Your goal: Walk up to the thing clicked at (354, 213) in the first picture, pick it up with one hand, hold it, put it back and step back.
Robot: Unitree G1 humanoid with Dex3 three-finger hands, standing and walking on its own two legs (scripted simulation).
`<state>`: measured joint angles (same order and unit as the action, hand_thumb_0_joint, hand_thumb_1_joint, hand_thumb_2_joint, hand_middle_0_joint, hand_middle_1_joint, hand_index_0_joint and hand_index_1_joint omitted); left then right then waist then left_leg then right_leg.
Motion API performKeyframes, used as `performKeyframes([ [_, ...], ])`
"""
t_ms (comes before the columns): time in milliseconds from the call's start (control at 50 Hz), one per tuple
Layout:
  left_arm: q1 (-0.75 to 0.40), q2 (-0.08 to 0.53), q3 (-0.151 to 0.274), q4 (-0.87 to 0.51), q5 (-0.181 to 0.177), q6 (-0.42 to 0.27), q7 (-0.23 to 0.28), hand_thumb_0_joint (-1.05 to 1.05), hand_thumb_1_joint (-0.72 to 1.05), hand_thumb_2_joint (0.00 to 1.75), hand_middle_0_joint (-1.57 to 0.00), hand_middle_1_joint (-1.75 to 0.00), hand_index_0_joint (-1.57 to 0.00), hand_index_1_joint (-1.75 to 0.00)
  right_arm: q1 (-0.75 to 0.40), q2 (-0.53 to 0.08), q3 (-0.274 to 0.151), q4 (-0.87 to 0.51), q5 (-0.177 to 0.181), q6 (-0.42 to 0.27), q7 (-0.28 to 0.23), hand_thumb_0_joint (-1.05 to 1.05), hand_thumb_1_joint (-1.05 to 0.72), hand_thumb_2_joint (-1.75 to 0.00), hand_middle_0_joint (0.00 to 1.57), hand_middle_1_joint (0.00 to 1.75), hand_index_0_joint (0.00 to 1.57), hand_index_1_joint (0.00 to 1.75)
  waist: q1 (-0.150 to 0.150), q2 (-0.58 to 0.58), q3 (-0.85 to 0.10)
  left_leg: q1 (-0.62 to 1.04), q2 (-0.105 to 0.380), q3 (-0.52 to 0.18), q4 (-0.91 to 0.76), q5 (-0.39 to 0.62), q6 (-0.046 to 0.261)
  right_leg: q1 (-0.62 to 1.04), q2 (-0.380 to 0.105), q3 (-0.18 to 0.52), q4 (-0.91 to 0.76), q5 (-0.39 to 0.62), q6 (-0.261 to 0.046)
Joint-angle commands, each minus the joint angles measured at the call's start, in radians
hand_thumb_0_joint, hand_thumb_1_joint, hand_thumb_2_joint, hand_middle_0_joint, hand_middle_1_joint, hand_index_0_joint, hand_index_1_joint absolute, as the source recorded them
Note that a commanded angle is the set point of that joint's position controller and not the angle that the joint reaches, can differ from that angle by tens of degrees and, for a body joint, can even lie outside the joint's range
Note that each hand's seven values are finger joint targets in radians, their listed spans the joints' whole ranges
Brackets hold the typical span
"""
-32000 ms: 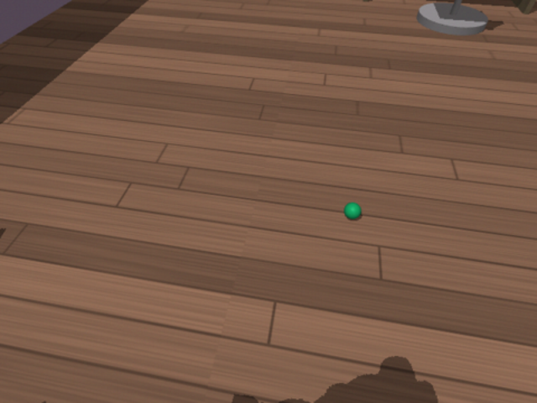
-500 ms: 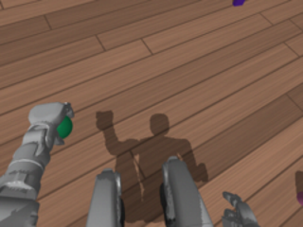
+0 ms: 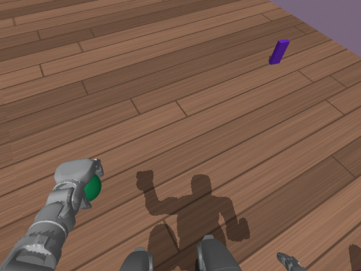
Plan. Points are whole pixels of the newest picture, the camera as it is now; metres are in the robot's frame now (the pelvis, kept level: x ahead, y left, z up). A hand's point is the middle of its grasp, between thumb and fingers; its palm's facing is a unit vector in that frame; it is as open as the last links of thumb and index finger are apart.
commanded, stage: lift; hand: left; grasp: from above
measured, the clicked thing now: (85, 186) +0.35 +0.22 -0.10
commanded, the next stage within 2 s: hold in 0.28 s
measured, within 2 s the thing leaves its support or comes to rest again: neither
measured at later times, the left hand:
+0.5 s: hand (74, 173) +0.35 +0.22 -0.01, palm faces -0.45 -0.06 -0.89, open 9.9 cm
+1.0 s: hand (71, 169) +0.34 +0.21 +0.02, palm faces -0.44 -0.05 -0.90, open 9.9 cm
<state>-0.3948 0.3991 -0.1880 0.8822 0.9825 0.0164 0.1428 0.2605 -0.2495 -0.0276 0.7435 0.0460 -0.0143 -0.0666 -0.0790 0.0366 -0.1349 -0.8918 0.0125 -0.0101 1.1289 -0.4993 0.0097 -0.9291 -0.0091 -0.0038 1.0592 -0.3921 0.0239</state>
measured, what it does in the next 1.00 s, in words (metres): rises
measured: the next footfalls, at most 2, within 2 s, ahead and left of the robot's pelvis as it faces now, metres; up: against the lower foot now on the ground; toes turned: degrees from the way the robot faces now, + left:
none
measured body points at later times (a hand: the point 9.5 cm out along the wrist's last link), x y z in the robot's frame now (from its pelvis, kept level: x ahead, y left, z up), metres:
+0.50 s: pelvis +0.03 +0.00 +0.05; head +0.07 -0.01 +0.50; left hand +0.37 +0.22 +0.04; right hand +0.13 -0.26 -0.07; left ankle +0.03 +0.11 -0.66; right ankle +0.07 -0.14 -0.66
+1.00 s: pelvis +0.04 +0.00 +0.07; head +0.05 -0.02 +0.52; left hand +0.36 +0.21 +0.07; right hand +0.16 -0.27 -0.05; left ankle +0.03 +0.11 -0.66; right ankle +0.07 -0.14 -0.66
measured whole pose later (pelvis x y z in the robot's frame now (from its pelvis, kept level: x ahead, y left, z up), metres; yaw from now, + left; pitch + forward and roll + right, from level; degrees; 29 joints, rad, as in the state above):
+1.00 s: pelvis +0.04 +0.00 +0.07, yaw -1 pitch +5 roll +0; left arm -0.27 0.39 -0.22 0.71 0.98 0.01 0.02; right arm 0.23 -0.26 -0.04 0.69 0.06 0.04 -0.05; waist -0.01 0.05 -0.06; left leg -0.37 0.01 0.02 0.64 -0.35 0.01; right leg -0.44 -0.01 0.03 0.62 -0.27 0.02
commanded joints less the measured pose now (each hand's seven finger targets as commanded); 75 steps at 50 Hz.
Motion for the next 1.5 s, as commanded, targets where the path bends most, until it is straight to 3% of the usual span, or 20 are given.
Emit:
performKeyframes([
  [0,-0.324,0.216,0.084,-0.167,0.005,0.000,0.047,0.00,0.62,0.79,-0.94,-0.88,-0.98,-0.84,0.019,-0.140,-0.054,-0.091,-0.001,-0.030,-0.005,0.00,-0.91,-0.91,0.20,0.30,0.20,0.30,0.013,0.020,-0.292,0.243,-0.021,-0.021,-0.277,0.198,-0.001,0.285,0.043,-0.007,-0.214,0.119,-0.041],
  [60,-0.296,0.199,0.069,-0.159,0.005,0.004,0.047,0.00,0.63,0.81,-0.96,-0.88,-1.00,-0.84,0.013,-0.136,-0.055,-0.097,0.000,-0.025,-0.001,0.00,-0.91,-0.91,0.20,0.30,0.20,0.30,0.023,0.002,-0.270,0.283,-0.029,-0.006,-0.313,0.219,0.004,0.344,0.042,-0.002,-0.265,0.139,-0.041],
  [80,-0.300,0.172,0.055,-0.168,-0.003,0.004,0.041,0.00,0.65,0.82,-0.96,-0.90,-1.00,-0.85,0.019,-0.135,-0.056,-0.097,0.000,-0.024,0.001,0.00,-0.91,-0.91,0.20,0.30,0.20,0.30,0.011,-0.003,-0.277,0.298,-0.029,-0.003,-0.318,0.233,0.004,0.351,0.041,0.001,-0.276,0.153,-0.041],
  [140,-0.277,0.188,0.063,-0.173,-0.007,0.008,0.035,0.00,0.65,0.81,-0.95,-0.91,-1.00,-0.85,0.022,-0.139,-0.058,-0.098,0.001,-0.022,0.001,0.00,-0.91,-0.90,0.20,0.30,0.20,0.30,0.024,0.012,-0.273,0.360,-0.025,-0.005,-0.357,0.301,-0.003,0.395,0.042,-0.004,-0.301,0.202,-0.043],
  [220,-0.279,0.168,0.048,-0.188,-0.007,0.004,0.024,0.00,0.65,0.84,-0.96,-0.92,-1.01,-0.87,0.018,-0.135,-0.057,-0.103,0.001,-0.014,0.004,0.00,-0.91,-0.90,0.20,0.30,0.20,0.30,0.015,0.013,-0.235,0.399,-0.023,-0.003,-0.398,0.331,-0.005,0.420,0.042,-0.006,-0.344,0.224,-0.043],
  [280,-0.286,0.190,0.059,-0.214,0.001,-0.002,0.020,0.00,0.66,0.87,-0.97,-0.91,-1.01,-0.87,0.013,-0.139,-0.060,-0.111,0.003,-0.011,0.007,0.00,-0.91,-0.90,0.20,0.30,0.20,0.30,0.031,0.025,-0.247,0.438,-0.023,-0.002,-0.430,0.346,-0.008,0.443,0.042,-0.006,-0.363,0.228,-0.047],
  [320,-0.281,0.176,0.054,-0.218,-0.006,-0.003,0.015,0.00,0.67,0.89,-0.97,-0.93,-1.02,-0.88,0.009,-0.140,-0.063,-0.115,0.004,-0.009,0.007,0.00,-0.91,-0.90,0.20,0.30,0.20,0.30,0.022,0.015,-0.248,0.465,-0.020,-0.006,-0.444,0.368,-0.010,0.461,0.048,-0.007,-0.377,0.243,-0.045],
  [440,-0.271,0.188,0.049,-0.233,0.012,-0.001,-0.002,0.00,0.66,0.88,-0.98,-0.86,-1.01,-0.83,-0.008,-0.141,-0.063,-0.115,0.007,-0.003,0.007,0.00,-0.90,-0.90,0.20,0.30,0.20,0.30,0.032,0.006,-0.217,0.492,-0.028,0.004,-0.482,0.397,-0.008,0.515,0.047,-0.002,-0.420,0.277,-0.043],
  [540,-0.243,0.192,0.055,-0.259,0.004,-0.009,-0.032,0.00,0.66,0.90,-0.98,-0.89,-1.01,-0.86,-0.020,-0.143,-0.066,-0.132,0.010,0.004,0.010,0.00,-0.91,-0.90,0.20,0.30,0.20,0.30,0.048,-0.014,-0.215,0.515,-0.033,0.015,-0.503,0.417,-0.002,0.570,0.045,0.007,-0.450,0.306,-0.041],
  [560,-0.241,0.178,0.049,-0.269,-0.003,-0.008,-0.037,0.00,0.64,0.90,-0.98,-0.88,-1.00,-0.86,-0.014,-0.142,-0.065,-0.133,0.011,0.003,0.011,0.00,-0.91,-0.90,0.20,0.30,0.20,0.30,0.037,-0.010,-0.218,0.519,-0.032,0.015,-0.506,0.442,-0.005,0.578,0.045,0.006,-0.446,0.323,-0.042],
  [740,-0.218,0.202,0.062,-0.331,0.010,-0.018,-0.066,0.00,0.62,0.92,-0.98,-0.85,-0.99,-0.84,-0.043,-0.146,-0.067,-0.152,0.013,0.014,0.010,0.00,-0.91,-0.90,0.20,0.30,0.20,0.30,0.055,0.007,-0.203,0.576,-0.029,0.020,-0.541,0.482,-0.008,0.605,0.048,0.003,-0.470,0.349,-0.043],
  [860,-0.219,0.206,0.068,-0.357,0.007,-0.013,-0.070,0.00,0.61,0.90,-0.96,-0.85,-0.98,-0.83,-0.056,-0.146,-0.067,-0.163,0.015,0.017,0.012,0.00,-0.91,-0.90,0.20,0.30,0.20,0.30,0.058,-0.003,-0.192,0.594,-0.030,0.024,-0.564,0.468,-0.006,0.622,0.046,0.009,-0.491,0.342,-0.041],
  [900,-0.203,0.188,0.051,-0.363,0.004,-0.008,-0.079,0.00,0.62,0.92,-0.97,-0.86,-0.99,-0.85,-0.061,-0.144,-0.063,-0.169,0.014,0.019,0.013,0.00,-0.91,-0.90,0.20,0.30,0.20,0.30,0.059,-0.018,-0.171,0.589,-0.029,0.023,-0.573,0.457,-0.003,0.628,0.045,0.007,-0.502,0.335,-0.039],
  [940,-0.189,0.206,0.065,-0.351,0.005,-0.006,-0.083,0.00,0.61,0.92,-0.97,-0.85,-0.98,-0.84,-0.078,-0.145,-0.063,-0.177,0.017,0.021,0.012,0.00,-0.91,-0.90,0.20,0.30,0.20,0.30,0.074,-0.016,-0.155,0.588,-0.033,0.029,-0.587,0.430,0.000,0.639,0.042,0.009,-0.519,0.313,-0.039],
  [980,-0.204,0.188,0.045,-0.381,-0.002,-0.009,-0.094,0.00,0.62,0.92,-0.96,-0.88,-0.98,-0.86,-0.085,-0.142,-0.059,-0.185,0.016,0.021,0.013,0.00,-0.91,-0.90,0.20,0.30,0.20,0.30,0.067,-0.031,-0.151,0.592,-0.033,0.028,-0.597,0.406,0.004,0.646,0.040,0.011,-0.531,0.296,-0.035],
  [1040,-0.175,0.195,0.055,-0.376,-0.006,-0.005,-0.101,0.00,0.60,0.91,-0.96,-0.85,-0.98,-0.84,-0.101,-0.140,-0.055,-0.195,0.019,0.022,0.011,0.00,-0.91,-0.90,0.20,0.30,0.20,0.30,0.077,-0.032,-0.118,0.593,-0.030,0.025,-0.619,0.370,0.004,0.640,0.040,0.010,-0.548,0.257,-0.036],
  [1080,-0.179,0.209,0.068,-0.394,-0.007,-0.006,-0.106,0.00,0.60,0.90,-0.95,-0.86,-0.97,-0.84,-0.103,-0.139,-0.054,-0.193,0.019,0.023,0.010,0.00,-0.91,-0.90,0.20,0.30,0.20,0.30,0.077,-0.020,-0.145,0.612,-0.030,0.029,-0.619,0.395,0.004,0.651,0.039,0.012,-0.546,0.281,-0.037],
  [1140,-0.187,0.198,0.049,-0.427,-0.002,-0.014,-0.115,0.00,0.58,0.90,-0.94,-0.86,-0.96,-0.85,-0.110,-0.137,-0.049,-0.197,0.019,0.023,0.008,0.00,-0.91,-0.90,0.20,0.30,0.20,0.30,0.069,-0.029,-0.148,0.624,-0.035,0.032,-0.623,0.399,0.007,0.668,0.035,0.017,-0.553,0.289,-0.033],
  [1240,-0.197,0.218,0.078,-0.431,-0.002,-0.014,-0.104,0.00,0.57,0.91,-0.94,-0.86,-0.96,-0.85,-0.120,-0.135,-0.048,-0.189,0.018,0.023,0.004,0.00,-0.91,-0.90,0.20,0.30,0.20,0.30,0.073,-0.020,-0.153,0.646,-0.036,0.035,-0.638,0.403,0.007,0.682,0.033,0.018,-0.569,0.292,-0.033],
  [1480,-0.164,0.201,0.059,-0.470,-0.006,-0.003,-0.134,0.00,0.54,0.90,-0.93,-0.85,-0.94,-0.84,-0.154,-0.128,-0.041,-0.202,0.026,0.027,0.003,0.00,-0.91,-0.91,0.20,0.30,0.20,0.30,0.086,-0.017,-0.123,0.677,-0.034,0.037,-0.677,0.389,0.006,0.701,0.032,0.016,-0.603,0.273,-0.032],
])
